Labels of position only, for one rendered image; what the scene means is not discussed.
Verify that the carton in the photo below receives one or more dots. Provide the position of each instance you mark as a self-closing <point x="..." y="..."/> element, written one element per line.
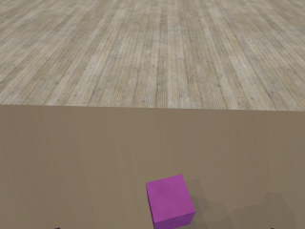
<point x="170" y="203"/>

